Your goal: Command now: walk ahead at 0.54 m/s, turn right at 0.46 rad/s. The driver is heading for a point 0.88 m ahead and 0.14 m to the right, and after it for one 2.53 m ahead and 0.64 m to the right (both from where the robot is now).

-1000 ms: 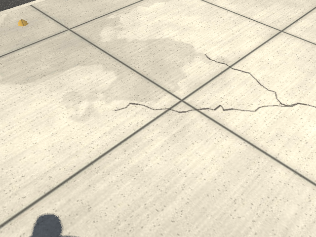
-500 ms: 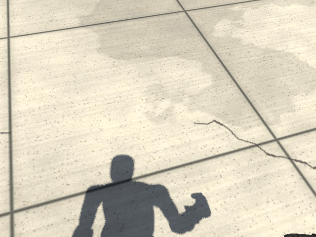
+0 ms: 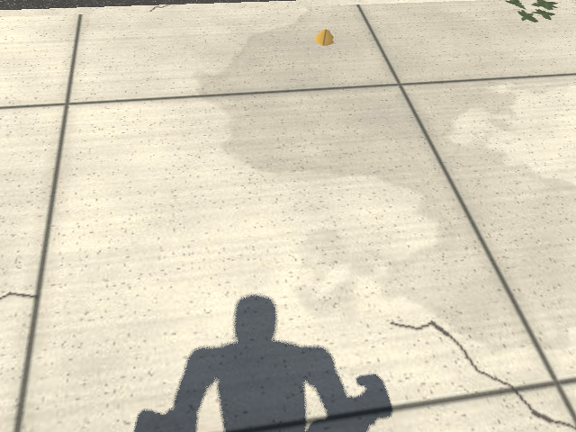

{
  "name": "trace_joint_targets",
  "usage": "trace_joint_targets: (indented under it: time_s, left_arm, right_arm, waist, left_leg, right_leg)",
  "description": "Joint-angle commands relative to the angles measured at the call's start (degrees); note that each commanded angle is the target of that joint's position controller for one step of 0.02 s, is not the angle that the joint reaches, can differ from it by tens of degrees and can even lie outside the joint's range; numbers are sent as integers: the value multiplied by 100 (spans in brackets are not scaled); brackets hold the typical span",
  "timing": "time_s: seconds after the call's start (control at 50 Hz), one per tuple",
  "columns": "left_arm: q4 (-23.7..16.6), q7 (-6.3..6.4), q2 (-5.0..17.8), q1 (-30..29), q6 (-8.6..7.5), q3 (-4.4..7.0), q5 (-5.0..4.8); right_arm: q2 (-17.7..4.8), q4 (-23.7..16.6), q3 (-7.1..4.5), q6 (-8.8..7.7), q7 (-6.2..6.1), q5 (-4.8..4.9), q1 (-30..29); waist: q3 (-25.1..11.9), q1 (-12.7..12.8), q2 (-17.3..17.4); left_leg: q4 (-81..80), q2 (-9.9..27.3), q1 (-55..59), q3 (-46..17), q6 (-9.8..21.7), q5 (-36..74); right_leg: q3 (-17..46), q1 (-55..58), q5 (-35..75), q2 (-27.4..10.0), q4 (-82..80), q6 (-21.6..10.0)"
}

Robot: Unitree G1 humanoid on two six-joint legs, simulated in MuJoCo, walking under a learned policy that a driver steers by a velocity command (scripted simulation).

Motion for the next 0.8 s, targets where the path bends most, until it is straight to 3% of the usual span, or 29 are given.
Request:
trace_joint_targets:
  time_s: [0.02, 0.1, 0.18, 0.28, 0.32, 0.34, 0.36, 0.38, 0.4, 0.42, 0.44, 0.46, 0.48, 0.5, 0.52, 0.54, 0.56, 0.6, 0.64, 0.68, 0.74, 0.78, 0.8]
  left_arm:
    - [-519, -8, 704, -501, -202, 247, -7]
    - [-482, -101, 487, -268, -258, 250, 13]
    - [-651, -249, 270, -446, -307, 163, -20]
    - [-1023, -510, 26, -1012, -334, -30, -59]
    - [-1123, -576, -30, -1152, -334, -94, -53]
    - [-1154, -573, -22, -1096, -336, -99, -36]
    - [-1171, -553, 130, -943, -322, -39, -15]
    - [-1082, -515, 411, -342, -296, 96, -26]
    - [-734, -438, 790, 997, -261, 311, -63]
    - [-437, -311, 1257, 2109, -175, 512, -68]
    - [-442, -260, 1943, 2068, -279, 526, 119]
    - [-568, -281, 1180, 2375, -385, 373, 230]
    - [-416, -317, 1021, 2071, -484, 288, 255]
    - [-398, -332, 922, 1570, -523, 256, 216]
    - [-422, -340, 644, 1037, -546, 182, 263]
    - [-487, -340, 378, 670, -607, 96, 356]
    - [-464, -361, 136, 462, -659, 47, 341]
    - [-341, -366, 78, 198, -711, 55, 256]
    - [-264, -315, 96, 113, -718, 78, 304]
    - [-261, -231, 113, 42, -722, 89, 362]
    - [-162, -84, 299, 245, -699, 131, 325]
    - [-155, 26, 602, 263, -621, 179, 306]
    - [-146, 91, 765, 293, -555, 210, 314]
  right_arm:
    - [-980, 11, -340, -178, -33, 65, 451]
    - [-857, 225, -310, -294, -19, 62, 468]
    - [-977, 389, -342, -314, -16, 47, 512]
    - [-1201, 593, -430, -264, 16, 123, 683]
    - [-1247, 685, -460, -220, 47, 191, 797]
    - [-1306, 740, -464, -204, 67, 236, 831]
    - [-1430, 799, -478, -180, 68, 274, 856]
    - [-1550, 878, -476, -141, 57, 267, 838]
    - [-1530, 946, -420, -115, 44, 250, 732]
    - [-1164, 925, -253, -213, 55, 159, 859]
    - [-57, 760, 60, -358, 155, 209, 1748]
    - [-862, 885, -112, -534, 150, 555, 1131]
    - [-1140, 510, -230, -571, 120, 736, 231]
    - [-1000, 380, -188, -593, 76, 600, 39]
    - [-962, 447, -214, -530, 54, 412, 96]
    - [-923, 594, -264, -403, 83, 428, 614]
    - [-801, 741, -274, -257, 115, 471, 899]
    - [-569, 808, -279, -12, 125, 491, 967]
    - [-432, 716, -260, 90, 120, 465, 754]
    - [-400, 576, -245, 76, 140, 445, 486]
    - [-471, 356, -244, -38, 267, 400, -51]
    - [-504, 231, -262, -118, 397, 412, -121]
    - [-608, 195, -318, -136, 438, 452, 10]
  waist:
    - [53, -450, 791]
    - [204, -419, 835]
    - [476, -465, 711]
    - [885, -545, 519]
    - [978, -516, 403]
    - [984, -375, 408]
    - [836, -150, 554]
    - [418, 333, 748]
    - [-325, 1156, 727]
    - [-1114, 1653, 357]
    - [-2145, 789, -1594]
    - [-2773, 1371, -629]
    - [-1365, 1331, -518]
    - [-666, 1031, -226]
    - [-222, 695, -87]
    - [-213, 308, -441]
    - [-108, 140, -471]
    - [270, -72, -198]
    - [640, -130, -100]
    - [922, -163, -121]
    - [1084, -36, 212]
    - [934, -113, 186]
    - [676, -238, 32]
  left_leg:
    - [-1153, 2318, 1932, -1788, 452, -2165]
    - [-1243, 2265, 1983, -965, 327, -1489]
    - [-1355, 2287, 1726, -146, 285, -818]
    - [-1470, 2410, 1808, 768, 134, -156]
    - [-1442, 2434, 1719, 1024, 114, 401]
    - [-1349, 2454, 1526, 1107, 166, 1410]
    - [-998, 2506, 1496, 1142, 220, 3030]
    - [-146, 2537, 1466, 1188, 221, 4693]
    - [1361, 2368, 770, 1339, 92, 5386]
    - [3224, 2077, -911, 1128, -126, 3909]
    - [5957, 760, -2688, 340, -428, -2146]
    - [6552, 630, -2854, -914, -258, -2076]
    - [6687, 853, -3594, -681, -252, -1588]
    - [6337, 1205, -3726, -602, -257, -1086]
    - [5996, 1467, -3441, -540, -278, -612]
    - [5859, 1685, -2876, -643, -311, -190]
    - [5781, 1786, -2608, -604, -327, -8]
    - [5647, 1847, -2740, -494, -365, 105]
    - [5304, 1740, -2989, -402, -374, 593]
    - [4629, 1540, -3108, -119, -355, 1243]
    - [3471, 1256, -3128, 509, -234, 1888]
    - [2745, 955, -2642, 1017, -82, 1902]
    - [2620, 710, -2207, 1315, -24, 1835]
  right_leg:
    - [510, -2098, 14, -124, 143, -67]
    - [224, -2271, 189, -261, 396, -32]
    - [-210, -2142, 533, -482, 39, -100]
    - [-698, -1837, 713, -634, -947, -530]
    - [-901, -1332, 461, -509, -1362, -769]
    - [-1053, -760, 189, -290, -1578, -915]
    - [-1264, -154, -207, 21, -1642, -1046]
    - [-1408, 810, -501, 352, -1694, -1184]
    - [-1507, 2813, -283, 627, -1913, -1350]
    - [-654, 5215, -633, 172, -1506, -1401]
    - [2821, 6565, -3484, -1799, -2743, -2154]
    - [3940, 6348, -4545, -2027, -3863, -1984]
    - [3188, 5601, -3607, -1921, -4097, -1636]
    - [2397, 4703, -2706, -1820, -4051, -1523]
    - [1614, 3861, -2086, -1594, -4090, -1366]
    - [1054, 3217, -1632, -1497, -4186, -1296]
    - [547, 2937, -1164, -1342, -4348, -1190]
    - [-389, 2649, -387, -1198, -4672, -1023]
    - [-1190, 2467, 461, -857, -4862, -800]
    - [-1827, 2412, 1059, -584, -5078, -682]
    - [-2316, 2931, 2100, -523, -5205, -488]
    - [-2522, 3397, 4032, -597, -4866, -293]
    - [-2543, 3674, 5318, -628, -4448, -217]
